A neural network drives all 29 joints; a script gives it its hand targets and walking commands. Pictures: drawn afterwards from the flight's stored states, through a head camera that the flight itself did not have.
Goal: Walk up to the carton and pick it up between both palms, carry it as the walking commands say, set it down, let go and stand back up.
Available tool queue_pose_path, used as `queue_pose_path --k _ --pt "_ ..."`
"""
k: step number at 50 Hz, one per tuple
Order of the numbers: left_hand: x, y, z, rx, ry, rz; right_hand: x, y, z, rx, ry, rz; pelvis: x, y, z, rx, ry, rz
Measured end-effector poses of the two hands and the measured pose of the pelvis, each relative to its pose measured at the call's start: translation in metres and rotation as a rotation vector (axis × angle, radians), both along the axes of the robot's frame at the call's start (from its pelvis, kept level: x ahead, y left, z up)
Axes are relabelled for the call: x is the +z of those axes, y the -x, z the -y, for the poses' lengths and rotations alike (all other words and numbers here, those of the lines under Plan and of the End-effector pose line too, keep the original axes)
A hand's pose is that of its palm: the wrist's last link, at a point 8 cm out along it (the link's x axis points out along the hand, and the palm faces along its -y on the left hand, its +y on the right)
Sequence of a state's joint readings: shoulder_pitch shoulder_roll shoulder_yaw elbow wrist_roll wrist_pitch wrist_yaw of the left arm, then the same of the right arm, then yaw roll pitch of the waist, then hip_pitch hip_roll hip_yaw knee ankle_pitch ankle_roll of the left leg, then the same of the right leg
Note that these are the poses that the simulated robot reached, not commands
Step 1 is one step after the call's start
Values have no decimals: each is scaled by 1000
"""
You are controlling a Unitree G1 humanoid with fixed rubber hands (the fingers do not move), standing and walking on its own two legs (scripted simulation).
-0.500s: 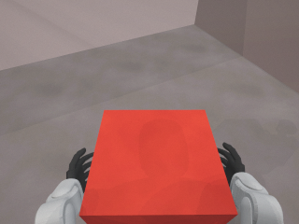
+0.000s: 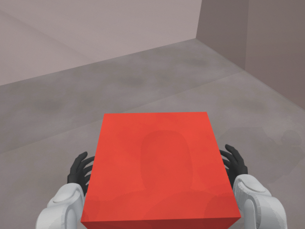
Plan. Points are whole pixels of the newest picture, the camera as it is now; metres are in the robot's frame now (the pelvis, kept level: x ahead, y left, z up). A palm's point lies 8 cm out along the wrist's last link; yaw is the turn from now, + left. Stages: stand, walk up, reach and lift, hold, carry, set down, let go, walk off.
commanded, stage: carry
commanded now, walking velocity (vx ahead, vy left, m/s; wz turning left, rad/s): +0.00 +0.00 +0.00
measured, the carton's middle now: (156, 180) +0.27 +0.00 -0.02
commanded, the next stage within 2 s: none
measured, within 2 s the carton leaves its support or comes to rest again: neither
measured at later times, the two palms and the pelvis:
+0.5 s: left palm (90, 187) +0.23 +0.16 +0.05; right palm (244, 169) +0.26 -0.22 +0.05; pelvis +0.03 -0.04 -0.02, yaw +7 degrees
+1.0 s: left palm (39, 197) +0.22 +0.29 +0.02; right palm (171, 139) +0.39 -0.05 +0.01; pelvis +0.09 +0.03 -0.04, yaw +28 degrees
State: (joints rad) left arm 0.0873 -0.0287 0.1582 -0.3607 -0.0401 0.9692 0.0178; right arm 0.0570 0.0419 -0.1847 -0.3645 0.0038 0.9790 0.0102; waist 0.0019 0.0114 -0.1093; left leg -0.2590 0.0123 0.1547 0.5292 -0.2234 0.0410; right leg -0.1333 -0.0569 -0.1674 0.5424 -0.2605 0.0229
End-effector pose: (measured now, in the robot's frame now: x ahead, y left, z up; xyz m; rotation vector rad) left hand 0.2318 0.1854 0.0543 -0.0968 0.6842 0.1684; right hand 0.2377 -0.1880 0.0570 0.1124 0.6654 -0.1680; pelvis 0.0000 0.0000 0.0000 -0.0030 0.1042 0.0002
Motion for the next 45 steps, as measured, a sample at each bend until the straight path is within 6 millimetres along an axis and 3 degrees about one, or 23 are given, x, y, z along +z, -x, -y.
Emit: queue_pose_path --k 5,12,19,25,29,34,38,41,45 --pt "-4 -13 13 -28 -19 16 -9 -5 12 -10 0 15 -11 -4 11 -15 -16 -3" --pt "-33 -19 27 -24 25 -24 -24 -11 27 -12 36 -25 -23 -13 18 -3 -31 4" --pt "-4 -6 27 4 20 -6 -4 -2 26 -46 -47 -8 -15 -21 29 6 -23 -4" --pt "-4 2 29 93 43 -9 -5 -22 28 56 -7 -16 -20 -30 36 119 -73 17" --pt "10 4 16 175 26 25 -2 -47 11 125 -52 14 -20 -40 31 164 -92 39" --pt "14 -3 -16 244 -10 59 -4 -84 -27 209 -69 47 -26 -60 16 213 -102 60" --pt "-5 -14 -45 292 10 55 -15 -112 -61 257 -47 42 -42 -82 -5 252 -93 66" --pt "-29 -26 -70 307 17 37 -36 -129 -86 266 -44 23 -61 -99 -24 282 -61 69" --pt "-54 -23 -90 349 47 -39 -58 -139 -111 289 -39 -58 -62 -94 -25 383 -64 55"
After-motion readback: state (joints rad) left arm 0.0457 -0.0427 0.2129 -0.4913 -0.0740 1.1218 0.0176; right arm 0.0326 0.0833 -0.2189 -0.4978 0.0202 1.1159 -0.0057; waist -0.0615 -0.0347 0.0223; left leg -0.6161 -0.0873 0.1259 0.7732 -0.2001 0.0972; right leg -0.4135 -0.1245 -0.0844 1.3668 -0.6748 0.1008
